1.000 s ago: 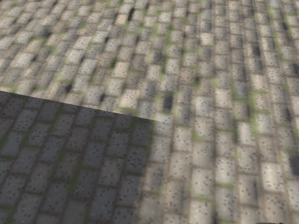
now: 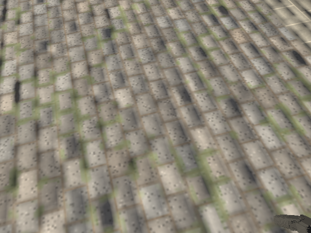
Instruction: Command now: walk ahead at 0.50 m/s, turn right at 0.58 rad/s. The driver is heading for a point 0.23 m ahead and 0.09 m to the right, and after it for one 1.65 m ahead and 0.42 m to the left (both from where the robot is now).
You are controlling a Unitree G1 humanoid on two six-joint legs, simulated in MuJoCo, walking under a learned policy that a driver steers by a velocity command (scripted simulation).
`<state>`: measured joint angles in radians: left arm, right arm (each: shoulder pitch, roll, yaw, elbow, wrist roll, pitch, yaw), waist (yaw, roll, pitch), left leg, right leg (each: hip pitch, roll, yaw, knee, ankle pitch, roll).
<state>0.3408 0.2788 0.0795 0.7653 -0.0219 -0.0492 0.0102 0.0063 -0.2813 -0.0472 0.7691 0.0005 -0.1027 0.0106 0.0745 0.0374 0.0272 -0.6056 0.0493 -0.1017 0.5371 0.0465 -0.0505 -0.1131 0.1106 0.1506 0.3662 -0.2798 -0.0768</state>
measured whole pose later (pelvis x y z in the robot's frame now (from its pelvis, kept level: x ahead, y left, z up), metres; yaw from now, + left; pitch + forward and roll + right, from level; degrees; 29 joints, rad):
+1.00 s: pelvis +0.51 -0.02 -0.01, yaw +7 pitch +2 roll -3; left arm 0.34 0.29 0.09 0.83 -0.01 -0.08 0.01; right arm 0.08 -0.28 -0.05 0.71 0.02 -0.02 0.05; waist 0.08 0.04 0.03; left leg -0.63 0.09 0.01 0.69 -0.06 0.03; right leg 0.07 -0.02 -0.25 0.25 -0.33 0.04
